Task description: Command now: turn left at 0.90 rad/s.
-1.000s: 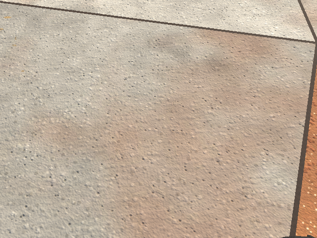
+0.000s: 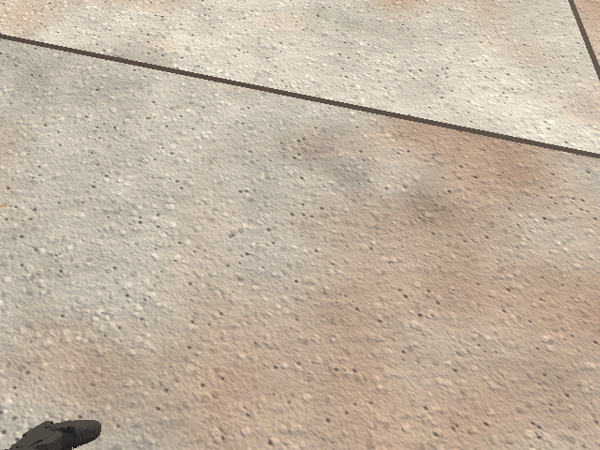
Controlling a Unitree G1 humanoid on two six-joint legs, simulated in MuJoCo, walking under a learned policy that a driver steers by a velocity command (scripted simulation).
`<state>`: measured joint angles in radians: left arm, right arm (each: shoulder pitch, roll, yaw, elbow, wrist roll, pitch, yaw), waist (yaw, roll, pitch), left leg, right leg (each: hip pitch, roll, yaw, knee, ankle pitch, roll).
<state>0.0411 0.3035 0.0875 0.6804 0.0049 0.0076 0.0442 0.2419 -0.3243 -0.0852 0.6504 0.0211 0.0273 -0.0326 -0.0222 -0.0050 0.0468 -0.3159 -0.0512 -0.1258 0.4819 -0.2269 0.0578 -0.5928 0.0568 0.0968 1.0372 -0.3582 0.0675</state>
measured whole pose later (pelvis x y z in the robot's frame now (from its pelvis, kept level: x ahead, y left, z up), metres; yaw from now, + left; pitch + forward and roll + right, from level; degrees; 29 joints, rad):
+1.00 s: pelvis +0.04 +0.01 -0.01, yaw +20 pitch -1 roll +0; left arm 0.19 0.26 0.04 0.85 0.01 0.00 0.03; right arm 0.23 -0.22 -0.02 0.72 -0.01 -0.01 0.00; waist 0.01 0.00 0.03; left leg -0.17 -0.05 -0.05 0.51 -0.33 0.03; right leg -0.23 -0.04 0.07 0.49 -0.26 0.07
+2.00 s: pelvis +0.11 -0.02 -0.01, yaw +19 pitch +1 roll +0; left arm 0.20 0.26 0.05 1.00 0.01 -0.08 -0.02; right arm 0.40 -0.27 -0.06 0.96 -0.02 -0.05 -0.01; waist -0.01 0.05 -0.02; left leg -0.11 0.04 -0.07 0.47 -0.40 0.06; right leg -0.30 -0.03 -0.08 0.55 -0.34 -0.02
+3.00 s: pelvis +0.86 +0.20 -0.04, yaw +2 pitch +0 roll +0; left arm 0.15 0.27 0.05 0.82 0.02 -0.05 -0.04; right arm 0.38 -0.22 -0.02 0.94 -0.03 -0.08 -0.03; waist 0.03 -0.01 0.05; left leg -0.07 -0.01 0.13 1.27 -0.35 -0.02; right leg -0.49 0.14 -0.15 0.68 -0.25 -0.23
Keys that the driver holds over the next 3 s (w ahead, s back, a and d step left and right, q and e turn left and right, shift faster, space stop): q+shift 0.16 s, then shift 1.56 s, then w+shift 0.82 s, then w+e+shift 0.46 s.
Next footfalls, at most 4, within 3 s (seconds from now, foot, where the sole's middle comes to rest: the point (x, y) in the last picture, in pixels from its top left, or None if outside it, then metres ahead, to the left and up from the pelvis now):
0.26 right None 0.14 -0.12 -0.78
0.62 left None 0.01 0.11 -0.78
2.00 right None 0.19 -0.12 -0.78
2.48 left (197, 388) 0.55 0.20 -0.78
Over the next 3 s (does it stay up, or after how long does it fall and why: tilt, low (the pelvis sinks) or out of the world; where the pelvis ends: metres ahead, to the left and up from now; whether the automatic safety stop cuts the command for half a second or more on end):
stays up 0.86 0.20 -0.04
